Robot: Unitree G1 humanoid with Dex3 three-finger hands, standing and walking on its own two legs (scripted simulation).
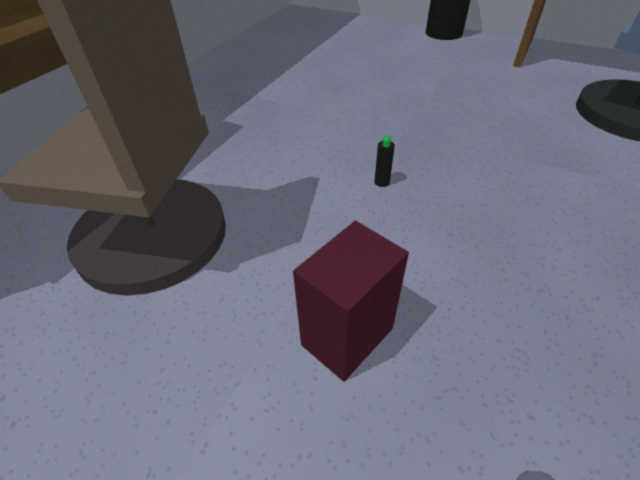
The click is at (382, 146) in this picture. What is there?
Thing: necked bottle
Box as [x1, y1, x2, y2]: [374, 136, 394, 186]
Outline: 388,136 385,136 383,140 378,143 374,182 379,186 385,186 389,183 394,145 390,141 390,138
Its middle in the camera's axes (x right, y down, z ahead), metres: +0.31 -0.38 +1.91
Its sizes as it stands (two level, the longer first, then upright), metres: 0.077 0.077 0.264
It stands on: the floor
